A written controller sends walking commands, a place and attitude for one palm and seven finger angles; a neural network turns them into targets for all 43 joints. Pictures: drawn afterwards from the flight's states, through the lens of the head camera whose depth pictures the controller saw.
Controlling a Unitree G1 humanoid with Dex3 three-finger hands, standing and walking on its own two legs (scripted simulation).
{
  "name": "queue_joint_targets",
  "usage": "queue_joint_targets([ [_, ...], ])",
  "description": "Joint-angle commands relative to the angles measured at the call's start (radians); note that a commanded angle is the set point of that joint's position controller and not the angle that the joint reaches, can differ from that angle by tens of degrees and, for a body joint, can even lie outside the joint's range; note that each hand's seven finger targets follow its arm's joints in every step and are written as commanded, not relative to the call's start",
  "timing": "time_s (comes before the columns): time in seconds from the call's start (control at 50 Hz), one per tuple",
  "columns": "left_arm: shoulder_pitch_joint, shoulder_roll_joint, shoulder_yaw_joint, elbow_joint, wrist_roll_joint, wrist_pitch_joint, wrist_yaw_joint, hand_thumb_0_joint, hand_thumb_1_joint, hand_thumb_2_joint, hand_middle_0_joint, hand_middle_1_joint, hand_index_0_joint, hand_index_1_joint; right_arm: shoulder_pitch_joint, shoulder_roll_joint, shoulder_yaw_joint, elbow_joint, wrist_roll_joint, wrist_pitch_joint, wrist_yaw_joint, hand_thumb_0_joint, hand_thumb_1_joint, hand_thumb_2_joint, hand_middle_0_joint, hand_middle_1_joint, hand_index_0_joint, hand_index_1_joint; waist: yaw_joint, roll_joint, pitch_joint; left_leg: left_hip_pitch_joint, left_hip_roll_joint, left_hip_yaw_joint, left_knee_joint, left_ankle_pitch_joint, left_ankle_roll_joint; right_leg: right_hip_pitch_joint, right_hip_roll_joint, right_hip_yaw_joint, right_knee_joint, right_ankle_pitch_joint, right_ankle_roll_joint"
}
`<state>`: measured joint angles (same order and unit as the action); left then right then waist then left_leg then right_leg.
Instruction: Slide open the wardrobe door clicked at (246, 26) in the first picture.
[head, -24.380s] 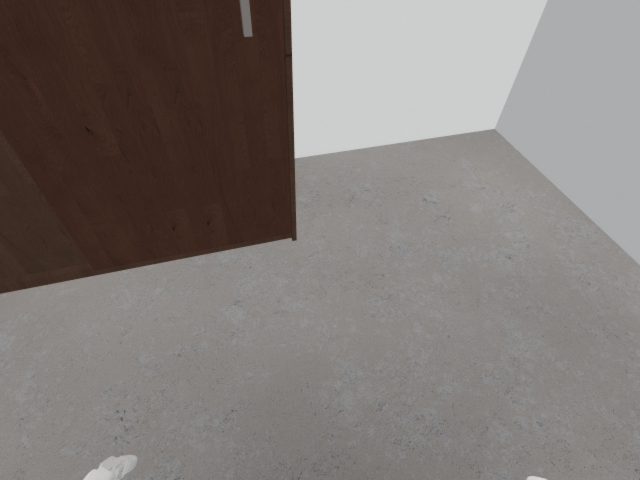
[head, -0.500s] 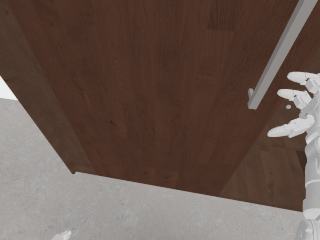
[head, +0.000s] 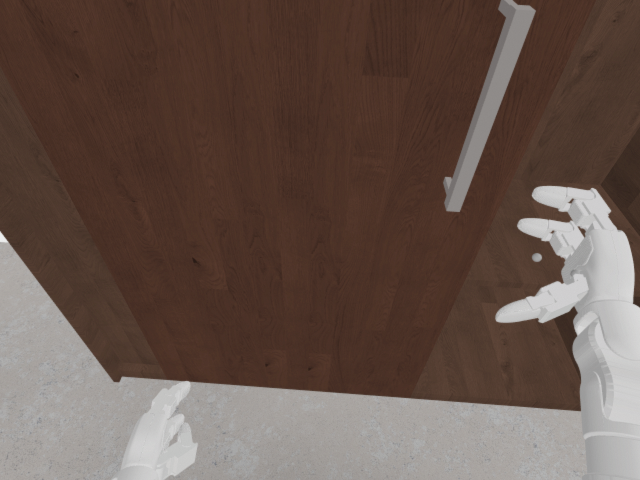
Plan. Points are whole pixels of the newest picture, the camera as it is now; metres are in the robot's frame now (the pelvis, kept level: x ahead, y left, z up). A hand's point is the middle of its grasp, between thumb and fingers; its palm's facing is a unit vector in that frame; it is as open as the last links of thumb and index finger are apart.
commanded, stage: draw the hand back to the body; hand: right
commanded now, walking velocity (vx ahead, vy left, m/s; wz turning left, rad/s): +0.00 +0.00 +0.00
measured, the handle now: (476, 118) +0.51 -0.20 +0.24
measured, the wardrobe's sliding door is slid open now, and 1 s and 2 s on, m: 0.57 0.57 0.57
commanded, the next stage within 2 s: step back with the hand held close in 1.64 s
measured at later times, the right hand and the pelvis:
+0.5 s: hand (568, 302) +0.26 -0.25 +0.16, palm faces +0.18 +0.98 +0.00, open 14.7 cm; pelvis +0.00 +0.01 +0.00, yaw +0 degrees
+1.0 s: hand (604, 322) +0.23 -0.26 +0.18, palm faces +0.45 +0.84 -0.30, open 11.4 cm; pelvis +0.02 +0.00 +0.01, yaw +1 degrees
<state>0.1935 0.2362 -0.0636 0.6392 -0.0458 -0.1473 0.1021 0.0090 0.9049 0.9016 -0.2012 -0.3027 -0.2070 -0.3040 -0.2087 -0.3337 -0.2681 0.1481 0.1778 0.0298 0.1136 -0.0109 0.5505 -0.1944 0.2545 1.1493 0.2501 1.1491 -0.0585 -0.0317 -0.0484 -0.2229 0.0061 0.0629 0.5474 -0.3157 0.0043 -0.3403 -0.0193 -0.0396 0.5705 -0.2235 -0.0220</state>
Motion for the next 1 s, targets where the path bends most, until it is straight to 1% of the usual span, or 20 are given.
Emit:
queue_joint_targets([
  [0.0, -0.083, 0.130, 0.048, -0.113, 0.003, -0.065, 0.021, 0.000, 0.900, 0.900, -0.200, -0.300, -0.200, -0.300, -0.473, -0.251, -0.082, -0.225, -0.002, -0.115, -0.029, 0.000, 0.550, -0.200, 0.250, 1.150, 0.250, 1.150, 0.051, -0.019, -0.167, -0.131, -0.029, -0.022, -0.110, 0.062, 0.018, 0.216, -0.001, 0.079, -0.098, -0.006, -0.012],
  [0.04, -0.093, 0.128, 0.046, -0.106, 0.003, -0.065, 0.028, 0.000, 0.900, 0.900, -0.200, -0.300, -0.200, -0.300, -0.459, -0.259, -0.091, -0.172, -0.002, -0.105, -0.022, 0.000, 0.550, -0.200, 0.250, 1.150, 0.250, 1.150, 0.045, -0.035, -0.151, -0.124, -0.023, -0.032, -0.126, 0.036, 0.016, 0.199, 0.006, 0.068, -0.106, -0.031, -0.012],
  [0.06, -0.118, 0.156, 0.038, -0.105, -0.022, -0.068, 0.043, 0.000, 0.900, 0.900, -0.200, -0.300, -0.200, -0.300, -0.415, -0.251, -0.116, -0.015, 0.138, 0.010, 0.069, 0.000, 0.550, -0.200, 0.250, 1.150, 0.250, 1.150, 0.035, -0.002, -0.172, -0.047, -0.015, -0.042, -0.149, 0.043, 0.022, 0.188, 0.010, 0.074, -0.125, -0.059, -0.013],
  [0.08, -0.138, 0.151, 0.031, -0.120, -0.032, -0.071, 0.057, 0.000, 0.900, 0.900, -0.200, -0.300, -0.200, -0.300, -0.462, -0.301, -0.139, -0.068, 0.164, 0.070, 0.123, 0.000, 0.550, -0.200, 0.250, 1.150, 0.250, 1.150, 0.018, -0.028, -0.185, -0.012, -0.006, -0.052, -0.165, 0.058, 0.020, 0.192, 0.015, 0.069, -0.129, -0.041, -0.017],
  [0.14, -0.156, 0.134, 0.025, -0.157, -0.033, -0.080, 0.059, 0.000, 0.900, 0.900, -0.200, -0.300, -0.200, -0.300, -0.411, -0.361, -0.193, -0.134, 0.150, 0.152, 0.169, 0.000, 0.550, -0.200, 0.250, 1.150, 0.250, 1.150, -0.013, -0.081, -0.234, 0.023, 0.001, -0.051, -0.157, 0.161, 0.020, 0.222, 0.019, 0.058, -0.120, 0.077, -0.021],
  [0.18, -0.150, 0.123, 0.027, -0.179, -0.030, -0.086, 0.038, 0.000, 0.900, 0.900, -0.200, -0.300, -0.200, -0.300, -0.315, -0.328, -0.192, -0.198, 0.136, 0.144, 0.152, 0.000, 0.550, -0.200, 0.250, 1.150, 0.250, 1.150, -0.017, -0.072, -0.204, 0.005, -0.005, -0.041, -0.151, 0.188, 0.018, 0.226, 0.016, 0.055, -0.118, 0.111, -0.018],
  [0.24, -0.137, 0.127, 0.034, -0.182, -0.032, -0.092, 0.015, 0.000, 0.900, 0.900, -0.200, -0.300, -0.200, -0.300, -0.183, -0.272, -0.200, -0.201, 0.167, 0.106, 0.145, 0.000, 0.550, -0.200, 0.250, 1.150, 0.250, 1.150, -0.006, 0.055, -0.134, -0.023, -0.012, -0.036, -0.152, 0.189, 0.007, 0.196, 0.007, 0.050, -0.113, 0.098, -0.018],
  [0.28, -0.132, 0.137, 0.044, -0.182, -0.036, -0.098, 0.010, 0.000, 0.900, 0.900, -0.200, -0.300, -0.200, -0.300, -0.146, -0.255, -0.203, -0.208, 0.186, 0.099, 0.158, 0.000, 0.550, -0.200, 0.250, 1.150, 0.250, 1.150, -0.002, 0.086, -0.112, -0.048, -0.016, -0.039, -0.157, 0.159, -0.002, 0.191, 0.008, 0.045, -0.111, 0.069, -0.020],
  [0.38, -0.137, 0.140, 0.047, -0.187, -0.038, -0.100, 0.018, 0.000, 0.900, 0.900, -0.200, -0.300, -0.200, -0.300, -0.146, -0.292, -0.217, -0.306, 0.173, 0.123, 0.162, 0.000, 0.550, -0.200, 0.250, 1.150, 0.250, 1.150, 0.001, -0.016, -0.098, -0.074, -0.006, -0.064, -0.164, 0.108, -0.007, 0.196, 0.012, 0.039, -0.102, 0.040, -0.020],
  [0.46, -0.145, 0.125, 0.039, -0.187, -0.029, -0.122, 0.030, 0.000, 0.900, 0.900, -0.200, -0.300, -0.200, -0.300, -0.189, -0.290, -0.200, -0.463, 0.159, 0.080, 0.140, 0.000, 0.514, -0.218, 0.249, 1.129, 0.249, 1.129, 0.011, -0.095, -0.133, -0.071, -0.016, -0.053, -0.163, 0.089, 0.002, 0.245, 0.014, 0.049, -0.105, 0.044, -0.023],
  [0.52, -0.137, 0.126, 0.037, -0.170, -0.021, -0.141, 0.040, 0.000, 0.900, 0.900, -0.200, -0.300, -0.200, -0.300, -0.148, -0.312, -0.233, -0.508, 0.171, 0.037, 0.138, 0.000, 0.405, -0.270, 0.245, 1.065, 0.245, 1.065, 0.007, -0.073, -0.167, -0.037, -0.022, -0.043, -0.155, 0.140, 0.003, 0.264, 0.013, 0.056, -0.104, 0.081, -0.024],
  [0.54, -0.137, 0.123, 0.036, -0.170, -0.019, -0.147, 0.040, 0.000, 0.900, 0.900, -0.200, -0.300, -0.200, -0.300, -0.092, -0.287, -0.222, -0.502, 0.176, 0.035, 0.145, 0.000, 0.369, -0.287, 0.244, 1.044, 0.244, 1.044, 0.001, -0.078, -0.176, -0.026, -0.022, -0.040, -0.150, 0.163, 0.002, 0.270, 0.015, 0.052, -0.103, 0.095, -0.023],
  [0.56, -0.147, 0.127, 0.042, -0.152, 0.020, -0.144, 0.028, 0.000, 0.900, 0.900, -0.200, -0.300, -0.200, -0.300, -0.042, -0.370, -0.236, -0.506, 0.030, -0.030, -0.015, 0.000, 0.332, -0.305, 0.242, 1.023, 0.242, 1.023, -0.011, -0.069, -0.018, -0.086, -0.004, -0.074, -0.236, 0.098, 0.001, 0.209, 0.026, 0.043, -0.122, 0.038, -0.013],
  [0.58, -0.141, 0.119, 0.042, -0.136, 0.026, -0.141, 0.021, 0.000, 0.900, 0.900, -0.200, -0.300, -0.200, -0.300, 0.061, -0.238, -0.167, -0.441, 0.016, -0.054, -0.076, 0.000, 0.296, -0.322, 0.241, 1.001, 0.241, 1.001, 0.009, -0.046, 0.014, -0.089, 0.005, -0.056, -0.234, 0.070, 0.004, 0.203, 0.021, 0.044, -0.134, 0.011, -0.009],
  [0.6, -0.136, 0.128, 0.049, -0.136, 0.025, -0.134, 0.013, 0.000, 0.900, 0.900, -0.200, -0.300, -0.200, -0.300, 0.132, -0.214, -0.160, -0.415, 0.014, -0.064, -0.102, 0.000, 0.260, -0.340, 0.240, 0.980, 0.240, 0.980, 0.002, 0.034, 0.025, -0.079, 0.003, -0.050, -0.239, 0.066, 0.003, 0.189, 0.018, 0.051, -0.139, 0.006, -0.010],
  [0.62, -0.131, 0.123, 0.050, -0.135, 0.026, -0.121, 0.008, 0.000, 0.900, 0.900, -0.200, -0.300, -0.200, -0.300, 0.181, -0.214, -0.164, -0.431, -0.006, -0.077, -0.122, 0.000, 0.224, -0.357, 0.239, 0.959, 0.239, 0.959, 0.001, 0.043, 0.004, -0.055, 0.006, -0.050, -0.231, 0.079, 0.002, 0.200, 0.011, 0.045, -0.146, 0.018, -0.012],
  [0.74, -0.140, 0.116, 0.063, -0.146, 0.037, -0.073, -0.002, 0.000, 0.900, 0.900, -0.200, -0.300, -0.200, -0.300, 0.262, -0.214, -0.146, -0.583, -0.055, -0.147, -0.186, 0.000, 0.006, -0.462, 0.231, 0.831, 0.231, 0.831, -0.005, -0.003, -0.093, 0.044, 0.003, -0.049, -0.219, 0.150, 0.004, 0.275, 0.002, 0.023, -0.184, 0.077, -0.018],
  [0.84, -0.148, 0.109, 0.064, -0.130, 0.048, -0.075, 0.002, 0.000, 0.900, 0.900, -0.200, -0.300, -0.200, -0.300, 0.257, -0.227, -0.147, -0.681, -0.091, -0.177, -0.227, 0.000, -0.175, -0.550, 0.225, 0.725, 0.225, 0.725, -0.002, -0.085, -0.086, 0.051, -0.003, -0.040, -0.227, 0.163, 0.014, 0.319, 0.003, 0.030, -0.200, 0.104, -0.014],
  [0.88, -0.148, 0.106, 0.064, -0.128, 0.050, -0.072, 0.001, 0.000, 0.900, 0.900, -0.200, -0.300, -0.200, -0.300, 0.304, -0.209, -0.136, -0.679, -0.096, -0.177, -0.233, 0.000, -0.248, -0.585, 0.223, 0.683, 0.223, 0.683, -0.004, -0.082, -0.072, 0.055, -0.006, -0.034, -0.224, 0.176, 0.015, 0.324, 0.002, 0.034, -0.208, 0.121, -0.011],
  [0.98, -0.148, 0.104, 0.069, -0.131, 0.050, -0.045, -0.007, 0.000, 0.900, 0.900, -0.200, -0.300, -0.200, -0.300, 0.439, -0.181, -0.144, -0.626, -0.089, -0.171, -0.225, 0.000, -0.429, -0.673, 0.216, 0.576, 0.216, 0.576, -0.012, 0.025, 0.008, 0.064, -0.007, -0.026, -0.230, 0.188, 0.009, 0.282, -0.004, 0.035, -0.226, 0.130, -0.009],
])
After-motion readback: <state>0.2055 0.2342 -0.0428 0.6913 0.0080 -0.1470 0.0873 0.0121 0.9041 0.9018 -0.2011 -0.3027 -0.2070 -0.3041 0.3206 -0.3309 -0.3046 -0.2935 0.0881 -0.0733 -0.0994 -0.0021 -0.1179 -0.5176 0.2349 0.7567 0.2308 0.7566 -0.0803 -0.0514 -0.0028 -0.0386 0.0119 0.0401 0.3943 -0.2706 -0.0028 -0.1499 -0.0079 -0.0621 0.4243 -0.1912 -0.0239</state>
